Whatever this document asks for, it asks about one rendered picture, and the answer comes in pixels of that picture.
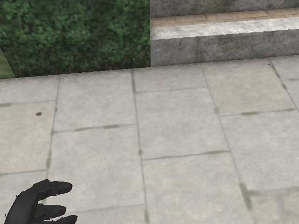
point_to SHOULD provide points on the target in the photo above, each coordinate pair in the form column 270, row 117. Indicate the left robot hand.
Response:
column 27, row 210

